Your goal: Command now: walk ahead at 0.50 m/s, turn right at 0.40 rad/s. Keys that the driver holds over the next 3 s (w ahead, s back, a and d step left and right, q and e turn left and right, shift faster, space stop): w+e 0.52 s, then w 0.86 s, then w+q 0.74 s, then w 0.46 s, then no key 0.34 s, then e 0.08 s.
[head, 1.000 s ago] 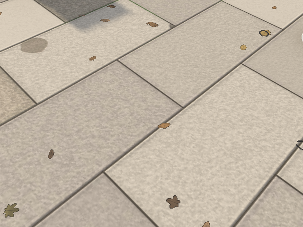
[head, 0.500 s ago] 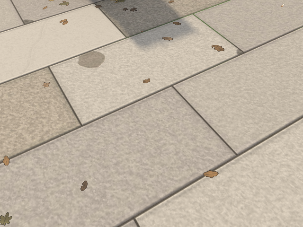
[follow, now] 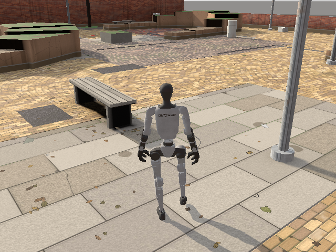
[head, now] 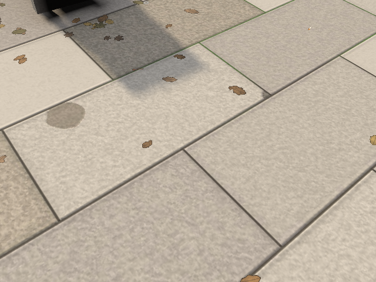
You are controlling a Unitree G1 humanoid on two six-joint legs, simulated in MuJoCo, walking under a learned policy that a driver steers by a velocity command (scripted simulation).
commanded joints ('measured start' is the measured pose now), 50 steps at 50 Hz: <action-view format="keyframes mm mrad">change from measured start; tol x32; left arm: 1 -72 8 -6 -75 0 -4 -11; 50 110 77 -19 -100 17 -23 6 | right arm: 1 6 -88 -11 -37 1 -18 -6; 35 -454 -109 12 -311 -14 51 37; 41 116 -331 -60 -186 -48 23 -9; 50 -39 -143 -16 -117 10 2 20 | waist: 1 9 107 59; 15 137 -67 -297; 36 89 -31 30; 41 -89 241 -343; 50 38 122 3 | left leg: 1 -24 258 -73 -121 369 41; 11 193 314 71 268 1077 24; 13 -29 289 79 722 760 -2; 14 -470 116 58 1099 -149 -56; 15 -655 9 -171 1252 -315 -67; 34 -626 99 -148 385 210 -85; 39 -181 4 -127 220 89 12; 42 310 467 -956 28 -92 222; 50 -116 252 -372 -115 193 140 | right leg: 1 -62 -8 -23 -108 114 8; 12 360 183 -181 -464 -115 -166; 15 956 -263 751 -728 -120 -417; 22 481 -47 242 -807 341 -249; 39 688 -34 190 -474 801 -91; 42 97 214 99 259 -370 -33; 50 73 18 29 53 -114 8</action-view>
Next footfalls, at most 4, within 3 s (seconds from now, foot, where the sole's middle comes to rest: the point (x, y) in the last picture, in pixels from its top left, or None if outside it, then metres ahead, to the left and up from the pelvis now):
0.26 right None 0.28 -0.10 -0.78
0.80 left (200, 243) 0.64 -0.05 -0.78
1.32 right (270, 204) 0.81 -0.34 -0.78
1.88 left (245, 143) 1.14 -0.28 -0.78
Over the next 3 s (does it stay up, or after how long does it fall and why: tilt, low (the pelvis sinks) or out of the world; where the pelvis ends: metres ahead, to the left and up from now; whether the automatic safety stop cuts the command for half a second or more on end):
stays up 1.52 -0.35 -0.01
